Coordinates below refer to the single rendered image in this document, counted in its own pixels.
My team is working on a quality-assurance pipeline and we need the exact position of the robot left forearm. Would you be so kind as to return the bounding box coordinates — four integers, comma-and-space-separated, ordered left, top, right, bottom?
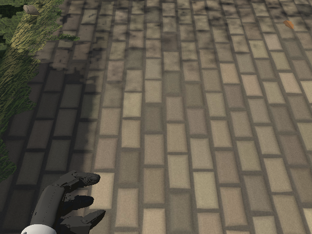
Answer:
20, 224, 57, 234

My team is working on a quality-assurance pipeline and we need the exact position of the left robot hand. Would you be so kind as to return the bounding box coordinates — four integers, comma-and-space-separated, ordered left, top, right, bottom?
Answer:
30, 170, 106, 234

